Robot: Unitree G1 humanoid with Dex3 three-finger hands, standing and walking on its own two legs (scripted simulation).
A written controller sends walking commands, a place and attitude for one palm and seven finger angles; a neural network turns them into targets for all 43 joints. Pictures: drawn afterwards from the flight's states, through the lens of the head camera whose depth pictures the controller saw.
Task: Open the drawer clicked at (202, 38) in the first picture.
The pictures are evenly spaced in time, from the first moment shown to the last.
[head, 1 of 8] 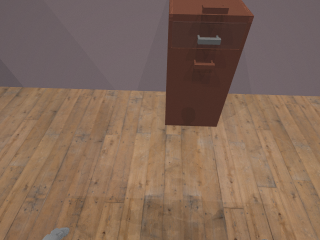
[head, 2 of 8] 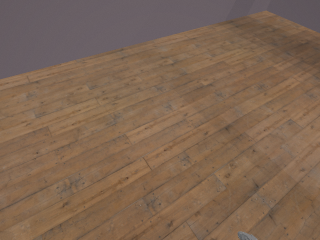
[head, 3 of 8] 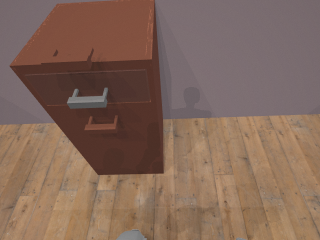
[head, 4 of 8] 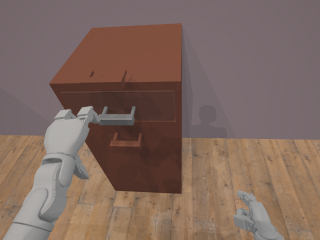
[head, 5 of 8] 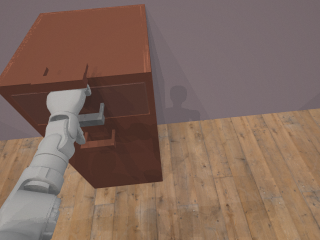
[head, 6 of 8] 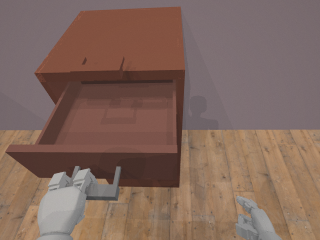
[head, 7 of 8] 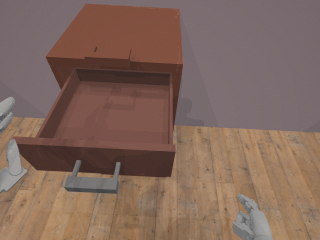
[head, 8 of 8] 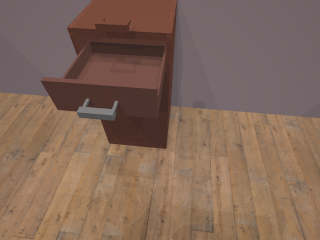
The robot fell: no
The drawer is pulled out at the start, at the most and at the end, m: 0.00 0.30 0.30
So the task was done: yes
